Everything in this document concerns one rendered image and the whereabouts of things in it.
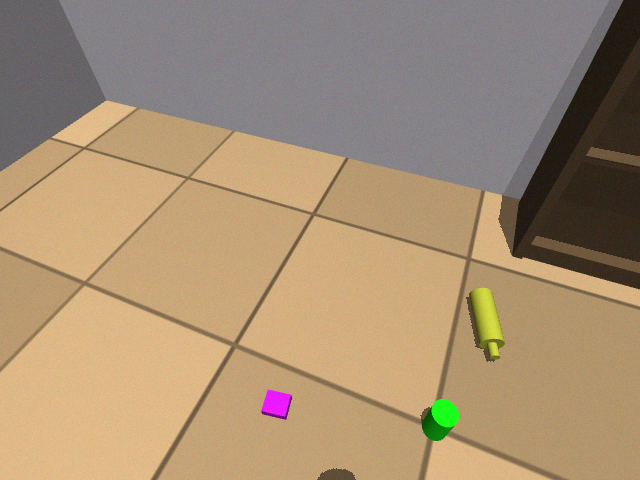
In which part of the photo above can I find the bookshelf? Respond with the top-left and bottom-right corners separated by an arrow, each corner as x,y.
512,0 -> 640,289

